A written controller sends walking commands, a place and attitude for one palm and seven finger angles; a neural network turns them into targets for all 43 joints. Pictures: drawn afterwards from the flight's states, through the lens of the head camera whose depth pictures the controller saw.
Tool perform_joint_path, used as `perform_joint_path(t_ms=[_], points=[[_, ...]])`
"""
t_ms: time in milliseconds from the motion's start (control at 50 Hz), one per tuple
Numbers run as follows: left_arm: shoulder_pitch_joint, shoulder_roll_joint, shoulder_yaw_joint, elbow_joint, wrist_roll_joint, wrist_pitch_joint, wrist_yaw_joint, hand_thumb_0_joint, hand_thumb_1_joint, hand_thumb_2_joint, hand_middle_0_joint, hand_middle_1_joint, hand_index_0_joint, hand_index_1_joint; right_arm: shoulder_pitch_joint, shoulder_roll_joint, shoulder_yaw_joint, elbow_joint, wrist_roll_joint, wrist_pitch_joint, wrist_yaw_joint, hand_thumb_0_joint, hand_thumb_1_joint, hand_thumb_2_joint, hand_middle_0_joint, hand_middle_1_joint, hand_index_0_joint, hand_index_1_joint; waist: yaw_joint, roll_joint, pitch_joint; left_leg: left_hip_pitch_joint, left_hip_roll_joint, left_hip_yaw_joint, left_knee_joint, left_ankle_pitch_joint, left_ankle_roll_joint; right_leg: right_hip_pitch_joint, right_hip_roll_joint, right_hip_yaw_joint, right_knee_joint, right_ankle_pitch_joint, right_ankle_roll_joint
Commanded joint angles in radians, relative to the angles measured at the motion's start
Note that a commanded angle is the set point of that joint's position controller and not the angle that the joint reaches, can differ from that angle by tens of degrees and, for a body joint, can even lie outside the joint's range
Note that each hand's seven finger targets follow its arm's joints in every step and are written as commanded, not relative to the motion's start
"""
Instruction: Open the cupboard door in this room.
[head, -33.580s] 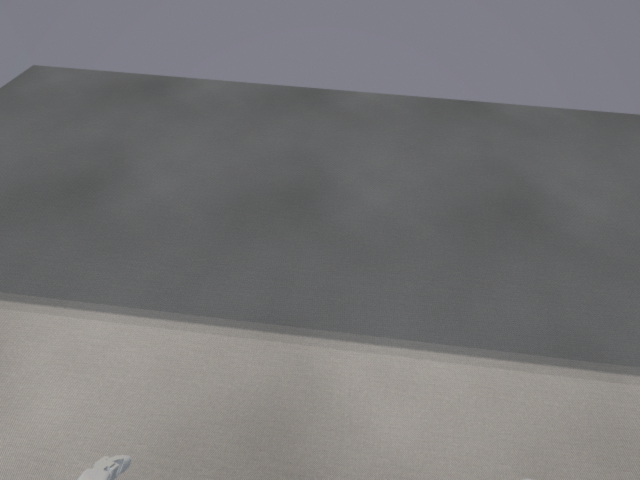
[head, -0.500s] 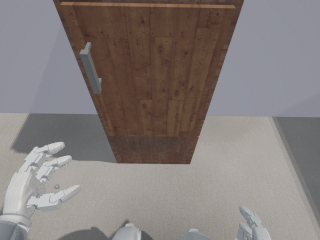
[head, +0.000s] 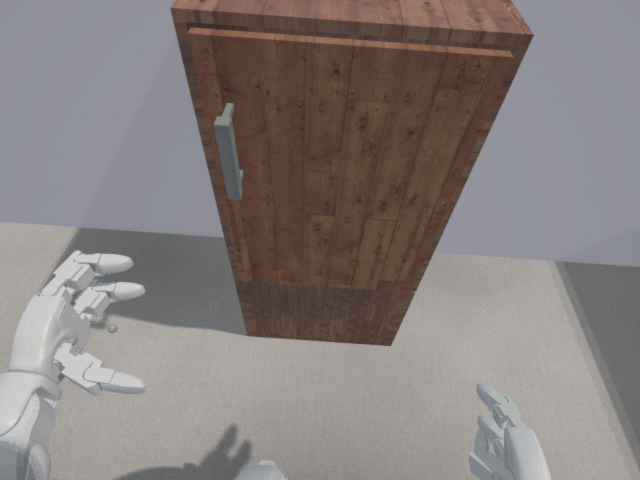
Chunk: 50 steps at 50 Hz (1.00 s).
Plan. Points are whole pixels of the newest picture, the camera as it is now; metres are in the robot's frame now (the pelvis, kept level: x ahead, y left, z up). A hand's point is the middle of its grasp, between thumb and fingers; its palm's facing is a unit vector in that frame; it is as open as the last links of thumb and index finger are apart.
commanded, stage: raise the hand with hooked fingers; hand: left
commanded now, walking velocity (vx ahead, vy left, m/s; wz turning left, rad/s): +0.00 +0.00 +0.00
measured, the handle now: (232, 153) +0.57 +0.19 +0.07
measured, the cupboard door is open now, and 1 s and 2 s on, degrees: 0 0 0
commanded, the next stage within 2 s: move the hooked fingers beside the handle in 0.76 s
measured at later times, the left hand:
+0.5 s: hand (124, 285) +0.30 +0.25 +0.08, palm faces +0.01 -1.00 -0.03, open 14.0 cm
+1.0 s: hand (134, 282) +0.31 +0.24 +0.09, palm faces +0.06 -1.00 -0.02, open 14.0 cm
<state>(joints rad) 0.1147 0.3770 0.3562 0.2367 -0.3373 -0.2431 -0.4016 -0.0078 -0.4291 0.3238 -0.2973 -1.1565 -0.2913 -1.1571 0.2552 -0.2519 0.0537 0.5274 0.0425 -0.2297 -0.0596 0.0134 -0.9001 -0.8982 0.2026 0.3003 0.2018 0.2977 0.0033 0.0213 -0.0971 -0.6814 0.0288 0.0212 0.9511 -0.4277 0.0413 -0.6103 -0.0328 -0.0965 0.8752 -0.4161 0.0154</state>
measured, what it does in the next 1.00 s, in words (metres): stands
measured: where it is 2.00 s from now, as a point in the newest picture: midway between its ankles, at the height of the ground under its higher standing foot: outside the picture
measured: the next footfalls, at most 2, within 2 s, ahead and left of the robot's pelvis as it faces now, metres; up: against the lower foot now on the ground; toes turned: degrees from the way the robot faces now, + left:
none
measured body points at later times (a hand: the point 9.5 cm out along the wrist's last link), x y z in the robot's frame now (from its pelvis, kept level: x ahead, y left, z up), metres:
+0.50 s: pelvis +0.01 -0.01 +0.01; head +0.05 +0.00 +0.46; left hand +0.30 +0.31 +0.09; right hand +0.15 -0.27 -0.06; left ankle +0.03 +0.09 -0.69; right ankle +0.01 -0.14 -0.69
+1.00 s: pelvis +0.00 -0.03 +0.01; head +0.05 -0.03 +0.46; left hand +0.30 +0.30 +0.09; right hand +0.16 -0.28 -0.07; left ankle +0.03 +0.09 -0.69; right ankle +0.01 -0.14 -0.69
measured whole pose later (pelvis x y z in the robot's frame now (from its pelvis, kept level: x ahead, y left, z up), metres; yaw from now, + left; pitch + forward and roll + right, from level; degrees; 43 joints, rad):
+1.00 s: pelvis +0.00 -0.03 +0.01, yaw +0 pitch +8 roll -1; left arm -0.14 0.43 0.44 0.54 -0.34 -0.27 -0.49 -0.01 -0.50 0.29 -0.30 -1.20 -0.30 -1.20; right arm 0.27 -0.28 0.05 0.57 0.05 -0.17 -0.09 0.01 -0.90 -0.90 0.20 0.30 0.20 0.30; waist 0.00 0.02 -0.06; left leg -0.62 0.05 0.01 0.86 -0.39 0.00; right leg -0.57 0.00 -0.10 0.83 -0.40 -0.03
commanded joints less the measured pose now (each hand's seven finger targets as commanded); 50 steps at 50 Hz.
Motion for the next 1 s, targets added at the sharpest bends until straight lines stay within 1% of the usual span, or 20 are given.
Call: perform_joint_path(t_ms=[0, 40, 120, 180, 240, 280, 320, 340, 380, 500, 580, 620, 680, 720, 780, 820, 860, 900, 960, 980], points=[[-0.258, 0.231, 0.103, -0.208, -0.027, -0.056, -0.031, 0.000, -0.500, 0.300, -0.300, -1.200, -0.300, -1.200, -0.009, -0.174, -0.076, -0.121, 0.005, -0.042, -0.031, 0.000, -0.900, -0.900, 0.200, 0.300, 0.200, 0.300, -0.010, 0.083, -0.193, 0.220, -0.013, -0.086, -0.209, 0.212, -0.037, 0.046, 0.069, 0.009, -0.109, 0.140, -0.050], [-0.299, 0.259, 0.126, -0.225, -0.024, -0.078, -0.029, 0.000, -0.500, 0.300, -0.300, -1.200, -0.300, -1.200, -0.005, -0.167, -0.068, -0.116, 0.001, -0.043, -0.030, 0.000, -0.900, -0.900, 0.200, 0.300, 0.200, 0.300, -0.005, 0.126, -0.229, 0.270, -0.009, -0.094, -0.219, 0.259, -0.045, 0.047, 0.069, 0.007, -0.108, 0.156, -0.052], [-0.328, 0.276, 0.147, -0.166, -0.028, -0.088, -0.035, 0.000, -0.500, 0.300, -0.300, -1.200, -0.300, -1.200, -0.004, -0.167, -0.066, -0.098, 0.001, -0.037, -0.034, 0.000, -0.900, -0.900, 0.200, 0.300, 0.200, 0.300, -0.006, 0.121, -0.220, 0.281, -0.008, -0.094, -0.226, 0.276, -0.048, 0.056, 0.069, 0.008, -0.119, 0.168, -0.052], [-0.341, 0.279, 0.145, -0.088, -0.028, -0.054, -0.057, 0.000, -0.500, 0.300, -0.300, -1.200, -0.300, -1.200, -0.004, -0.172, -0.067, -0.091, 0.007, -0.028, -0.037, 0.000, -0.900, -0.900, 0.200, 0.300, 0.200, 0.300, -0.004, 0.122, -0.203, 0.274, -0.008, -0.091, -0.240, 0.268, -0.048, 0.060, 0.064, 0.008, -0.135, 0.170, -0.049], [-0.373, 0.303, 0.157, -0.015, -0.034, -0.006, -0.088, 0.000, -0.500, 0.300, -0.300, -1.200, -0.300, -1.200, 0.001, -0.179, -0.066, -0.095, 0.011, -0.017, -0.042, 0.000, -0.900, -0.900, 0.200, 0.300, 0.200, 0.300, -0.001, 0.088, -0.195, 0.258, -0.013, -0.081, -0.251, 0.256, -0.041, 0.089, 0.063, 0.009, -0.153, 0.181, -0.049], [-0.334, 0.273, 0.138, 0.010, -0.040, 0.009, -0.102, 0.000, -0.500, 0.300, -0.300, -1.200, -0.300, -1.200, 0.006, -0.179, -0.071, -0.104, 0.012, -0.014, -0.041, 0.000, -0.900, -0.900, 0.200, 0.300, 0.200, 0.300, 0.000, 0.052, -0.194, 0.252, -0.015, -0.074, -0.249, 0.275, -0.036, 0.097, 0.063, 0.010, -0.160, 0.203, -0.047], [-0.326, 0.267, 0.135, -0.003, -0.048, 0.002, -0.109, 0.000, -0.500, 0.300, -0.300, -1.200, -0.300, -1.200, 0.010, -0.179, -0.073, -0.111, 0.010, -0.014, -0.034, 0.000, -0.900, -0.900, 0.200, 0.300, 0.200, 0.300, 0.005, 0.038, -0.208, 0.255, -0.018, -0.064, -0.240, 0.303, -0.032, 0.117, 0.066, 0.014, -0.161, 0.236, -0.047], [-0.326, 0.267, 0.134, -0.020, -0.047, -0.008, -0.108, 0.000, -0.500, 0.300, -0.300, -1.200, -0.300, -1.200, 0.009, -0.180, -0.075, -0.111, 0.009, -0.014, -0.030, 0.000, -0.900, -0.900, 0.200, 0.300, 0.200, 0.300, 0.007, 0.061, -0.215, 0.261, -0.019, -0.061, -0.236, 0.319, -0.033, 0.118, 0.065, 0.017, -0.157, 0.249, -0.047], [-0.325, 0.279, 0.151, -0.037, -0.046, -0.030, -0.094, 0.000, -0.500, 0.300, -0.300, -1.200, -0.300, -1.200, 0.013, -0.178, -0.079, -0.113, 0.006, -0.012, -0.025, 0.000, -0.900, -0.900, 0.200, 0.300, 0.200, 0.300, 0.007, 0.048, -0.222, 0.260, -0.020, -0.055, -0.230, 0.321, -0.030, 0.119, 0.066, 0.021, -0.156, 0.257, -0.045], [-0.364, 0.337, 0.204, -0.078, -0.035, -0.091, -0.050, 0.000, -0.500, 0.300, -0.300, -1.200, -0.300, -1.200, 0.019, -0.176, -0.080, -0.106, -0.004, -0.004, -0.021, 0.000, -0.900, -0.900, 0.200, 0.300, 0.200, 0.300, 0.008, 0.087, -0.228, 0.253, -0.022, -0.044, -0.224, 0.313, -0.027, 0.137, 0.065, 0.037, -0.152, 0.257, -0.047], [-0.350, 0.299, 0.172, -0.052, -0.034, -0.086, -0.062, 0.000, -0.500, 0.300, -0.300, -1.200, -0.300, -1.200, 0.009, -0.168, -0.079, -0.103, 0.006, 0.003, -0.025, 0.000, -0.900, -0.900, 0.200, 0.300, 0.200, 0.300, -0.002, 0.096, -0.227, 0.240, -0.026, -0.029, -0.224, 0.265, -0.022, 0.144, 0.059, 0.051, -0.170, 0.237, -0.039], [-0.354, 0.285, 0.156, -0.033, -0.041, -0.075, -0.077, 0.000, -0.500, 0.300, -0.300, -1.200, -0.300, -1.200, 0.007, -0.169, -0.077, -0.103, 0.008, 0.006, -0.029, 0.000, -0.900, -0.900, 0.200, 0.300, 0.200, 0.300, -0.009, 0.066, -0.207, 0.221, -0.026, -0.026, -0.222, 0.254, -0.018, 0.152, 0.058, 0.059, -0.180, 0.239, -0.037], [-0.362, 0.287, 0.153, -0.034, -0.040, -0.071, -0.081, 0.000, -0.500, 0.300, -0.300, -1.200, -0.300, -1.200, 0.003, -0.167, -0.076, -0.102, 0.009, 0.005, -0.032, 0.000, -0.900, -0.900, 0.200, 0.300, 0.200, 0.300, -0.008, 0.087, -0.202, 0.228, -0.027, -0.028, -0.224, 0.253, -0.017, 0.144, 0.056, 0.058, -0.182, 0.241, -0.037], [-0.361, 0.293, 0.160, -0.008, -0.046, -0.066, -0.082, 0.000, -0.500, 0.300, -0.300, -1.200, -0.300, -1.200, 0.003, -0.168, -0.074, -0.101, 0.009, 0.008, -0.032, 0.000, -0.900, -0.900, 0.200, 0.300, 0.200, 0.300, -0.009, 0.039, -0.189, 0.205, -0.027, -0.028, -0.221, 0.241, -0.015, 0.153, 0.056, 0.067, -0.188, 0.232, -0.035], [-0.360, 0.296, 0.175, -0.001, -0.051, -0.075, -0.080, 0.000, -0.500, 0.300, -0.300, -1.200, -0.300, -1.200, 0.001, -0.167, -0.075, -0.102, 0.008, 0.008, -0.033, 0.000, -0.900, -0.900, 0.200, 0.300, 0.200, 0.300, -0.004, 0.013, -0.204, 0.193, -0.030, -0.022, -0.214, 0.241, -0.015, 0.175, 0.050, 0.079, -0.190, 0.239, -0.029], [-0.365, 0.296, 0.173, 0.007, -0.049, -0.081, -0.080, 0.000, -0.500, 0.300, -0.300, -1.200, -0.300, -1.200, 0.000, -0.164, -0.073, -0.101, 0.008, 0.009, -0.032, 0.000, -0.900, -0.900, 0.200, 0.300, 0.200, 0.300, -0.004, 0.023, -0.198, 0.191, -0.030, -0.018, -0.211, 0.245, -0.014, 0.179, 0.049, 0.085, -0.189, 0.247, -0.029], [-0.423, 0.313, 0.173, 0.032, -0.040, -0.084, -0.078, 0.000, -0.500, 0.300, -0.300, -1.200, -0.300, -1.200, -0.003, -0.168, -0.071, -0.091, 0.010, 0.012, -0.036, 0.000, -0.900, -0.900, 0.200, 0.300, 0.200, 0.300, -0.016, 0.030, -0.169, 0.174, -0.028, -0.019, -0.211, 0.206, -0.015, 0.146, 0.048, 0.089, -0.196, 0.197, -0.028], [-0.520, 0.332, 0.175, 0.074, -0.036, -0.087, -0.078, 0.000, -0.500, 0.300, -0.300, -1.200, -0.300, -1.200, 0.003, -0.172, -0.070, -0.076, 0.008, 0.017, -0.042, 0.000, -0.900, -0.900, 0.200, 0.300, 0.200, 0.300, -0.036, -0.003, -0.146, 0.147, -0.027, -0.019, -0.196, 0.177, -0.014, 0.137, 0.043, 0.113, -0.206, 0.157, -0.024], [-0.604, 0.363, 0.176, 0.142, -0.016, -0.094, -0.091, 0.000, -0.500, 0.300, -0.300, -1.200, -0.300, -1.200, 0.009, -0.175, -0.068, -0.062, 0.011, 0.021, -0.050, 0.000, -0.900, -0.900, 0.200, 0.300, 0.200, 0.300, -0.041, 0.029, -0.162, 0.138, -0.027, -0.018, -0.191, 0.159, -0.013, 0.131, 0.037, 0.126, -0.209, 0.126, -0.025], [-0.640, 0.349, 0.153, 0.147, -0.012, -0.098, -0.098, 0.000, -0.500, 0.300, -0.300, -1.200, -0.300, -1.200, 0.010, -0.172, -0.066, -0.061, 0.011, 0.021, -0.051, 0.000, -0.900, -0.900, 0.200, 0.300, 0.200, 0.300, -0.045, 0.043, -0.176, 0.145, -0.029, -0.019, -0.190, 0.158, -0.012, 0.128, 0.036, 0.126, -0.205, 0.125, -0.026]])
